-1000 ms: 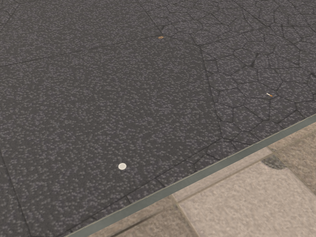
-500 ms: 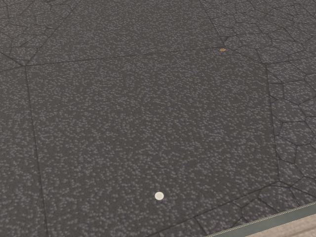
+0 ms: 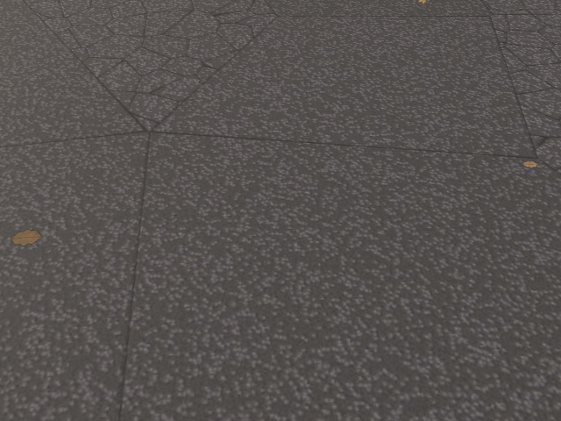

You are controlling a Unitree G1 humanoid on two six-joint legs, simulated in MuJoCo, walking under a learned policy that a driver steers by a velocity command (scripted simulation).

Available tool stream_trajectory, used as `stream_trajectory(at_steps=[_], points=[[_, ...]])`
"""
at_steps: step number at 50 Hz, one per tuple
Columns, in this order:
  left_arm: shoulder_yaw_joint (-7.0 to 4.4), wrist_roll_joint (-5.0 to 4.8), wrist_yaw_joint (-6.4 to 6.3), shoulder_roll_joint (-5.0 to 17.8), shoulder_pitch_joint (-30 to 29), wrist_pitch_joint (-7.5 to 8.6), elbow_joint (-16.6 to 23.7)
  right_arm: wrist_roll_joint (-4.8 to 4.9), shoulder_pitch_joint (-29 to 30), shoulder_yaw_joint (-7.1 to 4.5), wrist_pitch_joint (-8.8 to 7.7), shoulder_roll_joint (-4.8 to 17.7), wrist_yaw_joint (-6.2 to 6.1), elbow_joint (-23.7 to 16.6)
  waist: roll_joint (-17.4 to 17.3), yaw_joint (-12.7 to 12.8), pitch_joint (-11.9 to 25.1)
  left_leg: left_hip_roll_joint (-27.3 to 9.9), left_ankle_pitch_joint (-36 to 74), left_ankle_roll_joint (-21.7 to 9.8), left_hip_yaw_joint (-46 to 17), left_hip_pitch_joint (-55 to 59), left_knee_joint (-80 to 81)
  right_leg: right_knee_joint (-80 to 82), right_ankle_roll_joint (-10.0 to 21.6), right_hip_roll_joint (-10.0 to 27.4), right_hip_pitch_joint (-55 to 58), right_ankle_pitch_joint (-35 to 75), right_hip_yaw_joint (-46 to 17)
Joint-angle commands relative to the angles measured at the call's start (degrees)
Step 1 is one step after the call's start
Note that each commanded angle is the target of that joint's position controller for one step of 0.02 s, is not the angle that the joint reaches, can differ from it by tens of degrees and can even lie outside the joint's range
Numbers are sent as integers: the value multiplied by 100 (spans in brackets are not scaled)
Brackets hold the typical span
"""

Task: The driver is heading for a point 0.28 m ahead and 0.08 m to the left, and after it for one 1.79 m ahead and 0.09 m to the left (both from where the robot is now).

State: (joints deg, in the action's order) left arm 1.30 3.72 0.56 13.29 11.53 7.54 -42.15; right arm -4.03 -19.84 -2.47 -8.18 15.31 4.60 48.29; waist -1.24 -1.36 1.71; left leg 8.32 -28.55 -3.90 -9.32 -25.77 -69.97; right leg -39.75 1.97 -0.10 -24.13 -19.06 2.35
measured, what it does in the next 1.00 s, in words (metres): goes down, turning left: left foot 0.16 m lower, then right foot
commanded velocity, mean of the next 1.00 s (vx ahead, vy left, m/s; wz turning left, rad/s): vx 0.50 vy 0.00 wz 0.35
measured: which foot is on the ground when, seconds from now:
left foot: up 0.00-0.44, down 0.46-0.92, up 0.94-1.00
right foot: down 0.00-0.46, up 0.48-0.88, down 0.90-1.00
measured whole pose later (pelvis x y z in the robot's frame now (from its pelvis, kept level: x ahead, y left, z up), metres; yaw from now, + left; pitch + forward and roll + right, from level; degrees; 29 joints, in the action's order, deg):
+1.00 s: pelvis +0.57 +0.12 -0.15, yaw +19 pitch +3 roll +1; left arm -3.1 -0.4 1.1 12.7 6.0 5.9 -45.9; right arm 1.5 -18.3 -3.6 -4.1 14.7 -0.5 56.3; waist -0.8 -1.0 1.0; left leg 0.9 -26.1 -2.5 -2.9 -19.1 -64.3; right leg -35.1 2.6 0.0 -26.9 -11.1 2.2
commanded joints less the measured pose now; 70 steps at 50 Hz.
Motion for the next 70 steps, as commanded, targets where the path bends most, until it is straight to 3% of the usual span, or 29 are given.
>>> stream_trajectory(at_steps=[1,4,8,11,15,17,18,19,21,23,24,25,26,27,28,29,30,33,36,41,45,46,47,48,49,51,54,64,70], points=[[-10,-227,44,-59,556,-9,19,-182,73,-14,134,301,-257,-329,248,228,-22,-1127,885,171,-40,-2854,-1386,2263,1758,2141,1826,-353,-3162],[-3,-132,-271,-30,371,-19,-147,-131,724,218,329,-241,-85,-571,265,235,-215,-1479,1176,512,500,-1846,-141,2633,1256,1399,1066,1058,-1283],[-99,242,-318,398,1270,8,-611,-143,662,208,221,-21,352,-569,312,450,-218,-1512,2714,237,769,-1598,396,2076,1193,1272,1031,1864,-227],[60,112,-372,107,2271,54,-982,-188,1532,190,264,48,148,-797,484,888,-369,-1760,4569,157,362,-3252,2162,1496,1101,1574,2881,1060,-628],[148,279,-28,194,2049,1,-1020,-128,1802,268,531,24,123,-838,457,737,-1049,-1601,5442,-26,1032,-674,3074,1478,896,1482,513,-535,62],[120,163,-34,341,2141,35,-1242,-189,2108,277,576,111,119,-979,250,730,-1367,-1643,4806,-68,953,-849,3536,1305,808,1693,1099,-376,-63],[-302,-757,-163,1084,1656,-183,-1197,1097,2931,76,644,257,88,-1146,88,835,-1723,-1307,4500,-42,523,-1179,3683,635,508,1589,966,321,168],[-324,-735,-225,1154,1762,-305,-1183,1123,2850,134,650,207,117,-1151,-39,845,-1451,-1265,4529,-34,683,-1292,4068,146,369,1631,1650,947,374],[-328,-539,-283,822,2228,-480,-1371,839,2072,33,671,203,167,-699,45,759,-739,-1232,4843,-140,886,-188,4633,-1237,233,1615,2089,1889,512],[-338,-462,-209,706,2129,-448,-1462,639,-211,-278,723,639,13,216,-161,-368,358,-938,5751,-335,1342,3260,4818,-4154,-91,1077,512,1681,831],[-301,-404,-138,149,2538,-318,-1402,454,-858,-323,672,1099,-89,514,-1474,-323,953,-1798,8153,-801,387,5643,3086,-6982,-425,474,-2081,-3110,593],[-260,-605,-64,381,2866,-71,-1189,480,-1189,-352,619,1337,-133,486,-1653,-494,2342,-2579,8435,-1577,-738,6623,2304,-7691,-430,453,-2841,-2998,-768],[-339,-734,-41,683,2239,47,-833,513,-1438,-365,690,1141,-158,426,-1141,-838,2756,-2891,6051,-1927,-1358,6477,3232,-6942,-328,641,-3196,-2521,-985],[-251,-916,-124,347,1488,90,-374,520,-1251,-436,753,1453,-258,615,-891,-551,2260,-3237,2789,-2048,-2502,5650,4433,-6935,-381,684,-3841,-1863,-618],[-351,-811,-334,621,958,21,-318,534,33,-254,673,887,-302,172,304,-200,1305,-3047,1517,-1683,-2409,3871,5233,-5830,-322,847,-3450,-528,-431],[-336,-739,-408,426,1009,-67,-314,413,545,-216,525,810,-326,81,-76,132,992,-3477,1909,-1839,-2997,2792,5117,-5643,-313,921,-3153,-111,-786],[-360,-530,-445,410,1219,-225,-473,416,933,-126,402,546,-282,34,431,422,422,-3263,2788,-1656,-2434,1565,5145,-4963,-376,1079,-2525,117,-844],[-436,-375,-382,256,819,-274,-384,370,1064,-140,321,564,-396,103,-166,576,-288,-2348,3235,-1308,-986,179,5330,-2775,-597,1146,-1683,506,-853],[-390,-373,-260,185,65,-241,-260,443,670,-194,353,637,-593,224,-301,308,-189,-1803,3468,-1066,2,151,5383,-857,-489,832,-868,1804,-514],[-429,-495,-55,339,-1157,-222,88,610,34,-267,418,680,-583,492,-151,-109,-467,-2063,2542,-853,-189,1277,5402,372,-138,462,-904,1924,-326],[-682,-413,19,742,-63,-160,-216,545,51,-245,504,604,-556,560,-142,533,190,-1666,4070,-445,254,1627,3821,782,357,114,875,1507,-35],[-821,-387,16,1183,1039,-140,-434,441,-54,-150,476,317,-552,464,511,851,985,-1182,3317,-144,705,448,1961,648,826,1031,2686,1872,-1139],[-911,-429,69,1511,1746,-170,-697,482,-499,-25,330,-99,-503,445,2074,823,1814,-408,156,195,845,-1475,2,1701,1618,2156,4439,310,-3859],[-794,-461,59,1087,1781,-177,-660,560,-140,-171,230,445,-468,466,1587,965,1628,-599,-332,128,253,-2314,-597,2168,1506,2161,4588,-703,-4517],[-736,-432,23,944,1183,-178,-550,634,493,-240,199,635,-488,284,1182,895,799,-893,186,45,386,-2702,-645,2262,1266,2047,3867,-587,-3787],[-678,-321,42,756,248,-171,-382,484,894,-267,250,505,-563,167,509,433,141,-1347,1048,8,502,-1943,120,2514,1085,1672,2089,698,-2639],[-656,-349,55,546,135,-134,-482,500,551,-265,411,202,-572,324,628,70,184,-1482,1451,22,559,-1152,849,2926,1002,1338,1406,1246,-1818],[-706,-488,-129,706,1153,-174,-1149,484,2420,-173,363,21,-449,-126,555,472,-398,-1203,3447,308,804,-1107,3578,3193,875,1160,1661,1690,-867],[-794,-548,-163,920,1237,-296,-1350,538,2567,-218,164,326,-329,-251,759,302,-420,-976,2519,161,846,-240,4401,2389,786,1423,2149,2151,-1297]])
Next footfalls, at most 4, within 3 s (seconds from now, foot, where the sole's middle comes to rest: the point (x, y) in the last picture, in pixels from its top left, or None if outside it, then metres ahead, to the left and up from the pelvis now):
0.46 left None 0.38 0.22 -0.91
0.90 right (261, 373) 0.71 0.07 -0.91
1.44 left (153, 315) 0.90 0.39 -0.91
1.98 right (229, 231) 1.23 0.18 -0.91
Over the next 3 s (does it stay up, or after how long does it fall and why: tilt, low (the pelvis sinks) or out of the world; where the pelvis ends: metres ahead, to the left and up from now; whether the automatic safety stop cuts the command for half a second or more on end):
stays up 1.59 0.13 -0.15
